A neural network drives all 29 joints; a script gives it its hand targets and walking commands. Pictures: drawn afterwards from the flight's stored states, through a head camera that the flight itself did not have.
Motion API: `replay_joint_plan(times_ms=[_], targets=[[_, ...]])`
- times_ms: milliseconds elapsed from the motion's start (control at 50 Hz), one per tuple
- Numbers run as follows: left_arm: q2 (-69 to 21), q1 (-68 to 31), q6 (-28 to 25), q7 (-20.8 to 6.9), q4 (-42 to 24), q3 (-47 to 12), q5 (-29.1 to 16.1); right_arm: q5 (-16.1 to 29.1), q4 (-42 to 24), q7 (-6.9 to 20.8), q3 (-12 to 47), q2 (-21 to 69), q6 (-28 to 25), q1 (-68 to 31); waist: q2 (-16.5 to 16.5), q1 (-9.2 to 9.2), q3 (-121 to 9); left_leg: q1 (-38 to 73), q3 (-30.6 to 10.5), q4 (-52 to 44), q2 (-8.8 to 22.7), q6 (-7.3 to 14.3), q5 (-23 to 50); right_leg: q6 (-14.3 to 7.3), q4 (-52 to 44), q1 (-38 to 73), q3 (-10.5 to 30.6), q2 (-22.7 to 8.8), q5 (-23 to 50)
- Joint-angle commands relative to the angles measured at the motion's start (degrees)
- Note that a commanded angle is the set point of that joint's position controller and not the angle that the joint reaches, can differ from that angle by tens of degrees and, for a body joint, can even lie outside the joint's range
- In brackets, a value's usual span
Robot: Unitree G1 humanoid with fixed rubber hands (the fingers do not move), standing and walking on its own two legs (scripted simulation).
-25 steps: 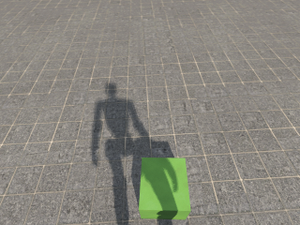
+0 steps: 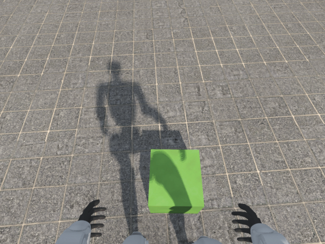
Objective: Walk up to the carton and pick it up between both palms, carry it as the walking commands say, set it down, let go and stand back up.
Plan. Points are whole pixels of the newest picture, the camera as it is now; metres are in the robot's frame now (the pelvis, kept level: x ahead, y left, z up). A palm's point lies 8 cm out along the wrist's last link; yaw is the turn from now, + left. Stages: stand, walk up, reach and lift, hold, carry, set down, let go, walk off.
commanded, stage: reach and lift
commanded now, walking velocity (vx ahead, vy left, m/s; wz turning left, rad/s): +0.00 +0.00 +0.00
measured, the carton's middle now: (174, 181) +0.44 -0.05 -0.64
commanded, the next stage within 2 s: none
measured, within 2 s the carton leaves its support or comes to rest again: neither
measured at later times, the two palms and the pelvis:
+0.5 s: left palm (98, 208) +0.23 +0.21 -0.15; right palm (248, 212) +0.21 -0.23 -0.15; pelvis -0.05 -0.01 -0.06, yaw -2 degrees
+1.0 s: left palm (109, 166) +0.38 +0.20 -0.20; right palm (232, 169) +0.35 -0.23 -0.19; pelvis -0.05 +0.00 -0.08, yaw -3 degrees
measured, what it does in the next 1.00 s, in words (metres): lowers itself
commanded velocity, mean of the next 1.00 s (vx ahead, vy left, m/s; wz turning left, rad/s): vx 0.00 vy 0.00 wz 0.00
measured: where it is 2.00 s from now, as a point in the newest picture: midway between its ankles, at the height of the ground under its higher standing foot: outside the picture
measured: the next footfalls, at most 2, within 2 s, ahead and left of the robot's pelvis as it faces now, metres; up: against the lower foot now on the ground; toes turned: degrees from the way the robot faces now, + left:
none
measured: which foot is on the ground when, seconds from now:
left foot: down 0.00-1.00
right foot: down 0.00-1.00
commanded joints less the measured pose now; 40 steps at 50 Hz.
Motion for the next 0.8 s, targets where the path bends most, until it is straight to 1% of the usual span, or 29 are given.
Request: replay_joint_plan(times_ms=[0,20,60,80,100,120,140,160,200,260,280,320,360,380,400,440,460,480,500,520,540,580,600,620,680,700,740,760,780], targets=[[2.51,3.2,-4.29,-2.1,-7.62,4.13,1.08,-1.95,-11.53,2.12,-8.33,-7.04,-3.79,3.43,0.26,1.35,-16.22,3.8,4.26,0.66,-3.93,3.71,20.25,0.46,-0.54,2.49,9.35,5.28,24.99],[3.03,-0.19,-6.34,-2.3,-8.14,5.87,1.37,-2.54,-10.2,2.21,-9.38,-6.96,-5.51,2.48,0.71,0.08,-20.08,1.44,3.75,2.13,-3.84,3.23,21.32,0.2,1.38,2.68,9.72,4.75,28.22],[3.64,-0.57,-9.57,-2.02,-7.38,7.04,2.48,-2.14,-9.62,2.08,-8.2,-5.73,-9.59,1.75,1.83,1.74,-25.12,1.85,3.74,4.89,-4.43,2.29,24.62,1.37,4.83,-0.85,8.07,5.11,28.78],[4.04,-0.9,-11.65,-2.02,-7.56,7.7,2.53,0.01,-6.57,2.72,-7.68,-5.59,-11.44,1.54,6.4,2.33,-25.14,1.0,3.16,6.41,-4.29,1.54,26.18,0.76,6.35,-4.79,8.41,4.8,26.57],[3.22,-1.19,-12.38,-1.57,-7.96,8.03,2.49,-0.82,-7.93,2.82,-9.48,-6.48,-12.54,-0.58,5.82,2.14,-27.37,1.0,2.39,6.99,-3.67,0.73,26.23,0.63,7.2,-4.23,7.84,5.23,26.16],[2.98,-0.74,-13.58,-1.18,-6.44,8.89,2.25,-2.16,-6.9,2.94,-11.64,-7.85,-13.45,0.71,3.41,-0.02,-27.99,0.03,2.2,7.56,-2.82,0.64,25.08,0.86,8.3,-6.21,7.17,5.56,24.99],[2.27,-3.96,-14.46,-1.25,-6.38,8.14,2.34,-1.89,-5.92,2.77,-11.18,-8.01,-13.75,-1.21,5.97,-0.06,-26.07,-2.5,2.71,8.03,-3.42,0.02,21.43,0.74,9.12,-7.59,7.27,5.31,22.88],[1.28,-5.17,-15.33,-1.46,-6.55,6.63,0.37,-1.07,-9.59,2.85,-10.11,-8.64,-14.73,-4.73,2.45,0.16,-26.35,-5.63,3.24,8.81,-3.44,0.84,14.46,0.97,10.08,-7.4,7.23,5.2,18.05],[3.18,-9.12,-15.15,-1.65,-8.92,6.47,-0.82,-0.27,-13.46,2.48,-10.91,-8.97,-14.13,-6.07,1.34,-1.45,-29.81,-4.92,3.7,8.5,-3.64,1.27,10.5,1.46,9.7,-6.02,6.9,5.38,15.53],[5.86,-13.64,-14.97,-0.75,-14.52,8.46,-0.16,1.8,-14.48,2.99,-10.36,-9.64,-13.34,-9.86,6.01,1.96,-29.95,-7.08,4.63,10.23,-4.0,0.7,6.88,0.96,11.68,-11.76,7.48,4.7,10.71],[4.84,-16.15,-14.54,-0.7,-14.75,8.1,-0.46,1.11,-15.7,2.8,-12.34,-10.81,-13.31,-13.03,3.88,0.0,-30.29,-6.04,3.94,9.82,-3.63,1.2,4.39,0.91,11.53,-12.94,6.92,4.92,8.2],[5.33,-19.06,-13.09,-0.2,-13.76,7.53,-1.37,1.49,-12.5,2.44,-13.13,-12.12,-11.93,-15.16,5.89,-0.58,-29.59,-4.41,4.2,10.12,-3.48,0.52,-0.31,0.61,11.28,-15.94,6.44,4.68,2.18],[6.3,-23.26,-11.48,0.19,-12.75,8.68,-1.14,2.64,-13.23,2.49,-11.8,-12.37,-10.53,-21.56,4.15,1.81,-26.31,-8.16,4.8,10.98,-3.76,1.39,-5.69,0.62,12.04,-18.12,7.02,4.7,-4.21],[7.01,-21.64,-10.27,0.14,-9.28,8.93,-1.02,1.1,-10.02,2.12,-12.8,-11.71,-9.5,-19.88,0.19,0.2,-24.27,-9.16,5.75,10.93,-4.19,1.89,-6.53,0.96,11.11,-17.01,6.92,4.92,-6.05],[6.83,-26.45,-10.09,-0.08,-8.56,8.27,-1.73,2.74,-11.05,1.77,-10.41,-10.15,-9.3,-26.31,1.91,2.35,-21.48,-13.08,5.83,10.82,-4.23,2.17,-8.11,0.84,11.65,-18.76,6.97,4.55,-7.35],[7.51,-28.9,-9.11,-0.42,-5.51,9.56,-0.85,1.31,-6.01,0.81,-11.8,-10.87,-8.16,-26.45,1.96,0.45,-22.17,-14.84,6.96,12.14,-4.48,1.75,-7.93,0.64,10.59,-17.1,8.65,4.1,-8.63],[9.63,-30.82,-9.08,-0.57,-3.76,11.59,-0.47,1.73,-6.59,0.28,-10.86,-10.82,-7.75,-30.02,0.36,3.28,-20.68,-16.93,7.75,12.21,-4.41,2.09,-10.38,1.01,9.66,-17.42,9.56,4.23,-14.1],[12.66,-32.39,-8.99,-0.57,-2.65,12.71,0.0,1.38,-4.37,-0.26,-12.66,-12.48,-7.46,-31.07,-0.21,2.21,-22.96,-17.21,7.94,12.76,-4.33,1.78,-8.62,1.6,10.31,-18.05,8.72,4.1,-10.59],[11.87,-29.42,-8.93,-0.94,-1.23,13.6,-0.15,2.1,-4.53,-0.78,-11.03,-9.13,-6.93,-27.85,-2.04,3.79,-22.94,-18.4,8.17,13.78,-4.43,2.15,-8.93,1.65,8.86,-14.04,11.08,4.08,-12.64],[10.71,-34.98,-9.51,-1.38,-1.23,11.57,-1.07,1.44,-5.21,-0.73,-12.32,-10.15,-7.65,-32.31,-3.48,1.24,-21.9,-19.04,8.01,13.88,-4.13,2.2,-8.72,2.09,9.94,-16.97,8.9,4.4,-10.67],[11.49,-36.29,-10.28,-1.67,0.51,13.47,-0.08,2.38,-5.43,-1.37,-11.6,-9.89,-8.23,-35.8,-0.29,3.92,-24.8,-20.3,7.74,14.07,-4.43,2.33,-6.06,1.71,10.64,-16.66,10.28,3.97,-8.47],[11.09,-40.58,-11.67,-1.61,1.32,12.28,-0.06,3.13,-0.78,-1.19,-11.98,-8.1,-8.9,-35.89,2.98,2.38,-24.36,-18.04,7.61,14.63,-4.22,1.87,-6.66,1.73,11.75,-20.75,8.53,4.09,-7.33],[12.7,-40.08,-12.16,-1.82,3.2,14.78,1.34,3.12,0.37,-1.6,-12.18,-7.93,-9.14,-36.14,3.19,2.62,-25.24,-20.86,8.37,15.55,-4.31,1.78,-5.73,2.31,11.51,-20.22,9.58,4.04,-7.65],[13.18,-42.04,-13.78,-2.05,3.87,14.77,1.54,2.87,-0.8,-1.65,-12.57,-7.4,-10.62,-38.9,-0.31,2.41,-26.23,-20.7,8.26,15.82,-4.17,2.41,-5.46,3.07,12.26,-21.1,7.75,4.53,-6.52],[12.59,-44.76,-17.44,-2.37,5.03,14.38,0.28,3.47,0.01,-2.7,-14.57,-6.58,-13.7,-40.63,2.27,1.13,-33.69,-20.96,7.38,15.9,-4.03,2.09,-0.49,2.8,14.39,-19.5,8.2,5.03,1.81],[15.46,-49.68,-19.33,-2.14,2.76,16.16,0.91,4.64,-4.13,-2.62,-13.91,-7.47,-15.27,-47.19,1.99,4.3,-35.88,-24.28,7.98,16.7,-4.25,2.2,-0.1,3.24,14.62,-19.95,9.64,4.89,1.56],[17.12,-47.21,-20.31,-1.72,5.3,17.46,1.03,3.23,-3.16,-3.64,-15.68,-8.04,-16.55,-45.58,-1.17,3.47,-43.53,-24.19,8.51,16.69,-4.46,1.89,2.6,4.03,15.89,-16.12,8.43,5.53,7.92],[17.7,-50.26,-21.22,-0.96,4.46,17.51,1.73,3.76,-0.45,-3.89,-16.33,-9.16,-17.43,-45.82,2.57,3.43,-41.68,-25.4,7.76,17.0,-4.72,1.61,4.01,3.34,17.14,-20.16,8.76,5.4,9.38],[17.74,-51.87,-22.28,-1.41,5.43,17.51,1.25,5.05,-1.81,-3.48,-14.45,-7.88,-18.19,-49.37,-0.47,3.78,-41.73,-27.09,8.25,17.46,-4.47,2.11,3.77,3.66,16.2,-19.98,8.97,5.52,8.55]])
